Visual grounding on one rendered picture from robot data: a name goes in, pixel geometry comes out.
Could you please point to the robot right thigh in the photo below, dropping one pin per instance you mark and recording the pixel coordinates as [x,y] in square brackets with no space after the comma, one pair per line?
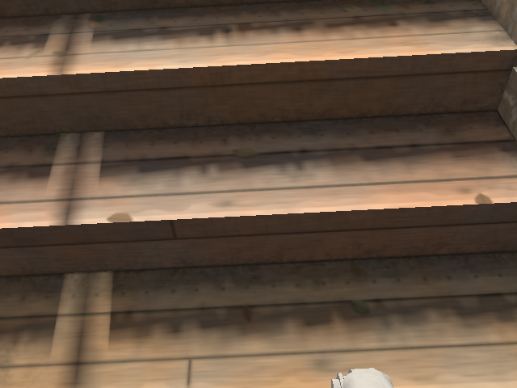
[362,378]

